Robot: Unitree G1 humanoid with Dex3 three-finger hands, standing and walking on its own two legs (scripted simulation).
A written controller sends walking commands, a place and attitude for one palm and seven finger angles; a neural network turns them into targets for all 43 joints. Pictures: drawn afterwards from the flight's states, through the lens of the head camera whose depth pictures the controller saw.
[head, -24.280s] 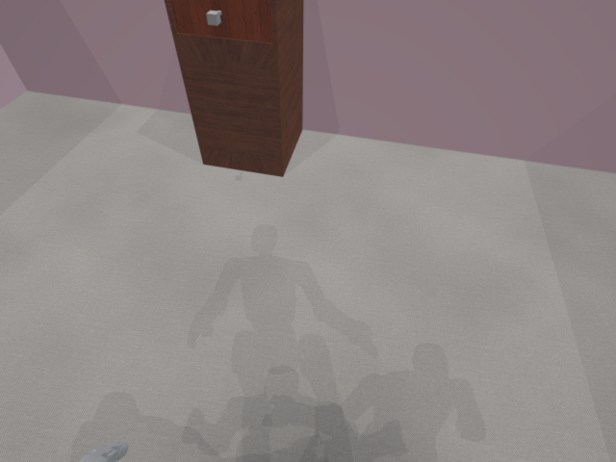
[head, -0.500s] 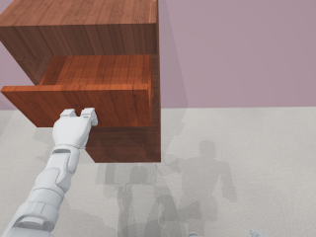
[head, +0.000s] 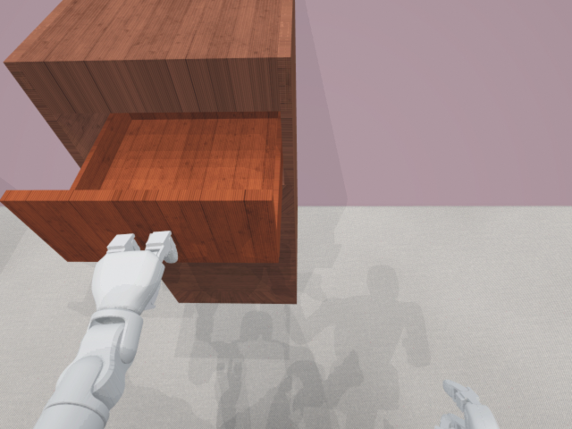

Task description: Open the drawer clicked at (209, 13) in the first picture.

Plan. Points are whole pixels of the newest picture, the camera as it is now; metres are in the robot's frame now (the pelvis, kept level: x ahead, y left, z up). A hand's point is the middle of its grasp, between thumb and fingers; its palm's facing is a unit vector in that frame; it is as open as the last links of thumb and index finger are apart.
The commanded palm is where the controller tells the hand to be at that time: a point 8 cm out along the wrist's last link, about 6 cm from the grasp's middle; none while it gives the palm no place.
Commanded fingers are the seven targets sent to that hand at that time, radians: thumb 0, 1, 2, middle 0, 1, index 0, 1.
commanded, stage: pull the drawer open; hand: left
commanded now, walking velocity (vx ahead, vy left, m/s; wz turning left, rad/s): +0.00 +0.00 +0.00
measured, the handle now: (147, 258) +0.36 +0.24 +0.01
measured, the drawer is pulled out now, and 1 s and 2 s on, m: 0.19 0.30 0.30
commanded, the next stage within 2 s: open the thumb to release the handle in 1.10 s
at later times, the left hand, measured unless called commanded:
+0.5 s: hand (132, 339) +0.24 +0.23 -0.01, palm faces -0.01 -0.05 -1.00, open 6.8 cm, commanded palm +0.21 +0.24 +0.04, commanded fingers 0.00 0.90 0.90 -0.40 -1.35 -0.40 -1.35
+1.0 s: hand (124, 369) +0.20 +0.23 -0.01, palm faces -0.01 -0.06 -1.00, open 6.9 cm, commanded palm +0.16 +0.23 +0.04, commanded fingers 0.00 0.90 0.90 -0.40 -1.35 -0.40 -1.35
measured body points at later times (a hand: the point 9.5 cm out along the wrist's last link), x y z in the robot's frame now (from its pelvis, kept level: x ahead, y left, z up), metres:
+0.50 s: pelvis +0.00 -0.01 +0.00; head +0.05 -0.03 +0.44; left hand +0.23 +0.23 +0.05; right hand +0.20 -0.24 -0.11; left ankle -0.03 +0.11 -0.71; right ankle +0.01 -0.12 -0.71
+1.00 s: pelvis +0.00 -0.01 -0.01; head +0.05 -0.03 +0.44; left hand +0.20 +0.23 +0.05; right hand +0.20 -0.24 -0.11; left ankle -0.03 +0.11 -0.71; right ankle +0.01 -0.12 -0.71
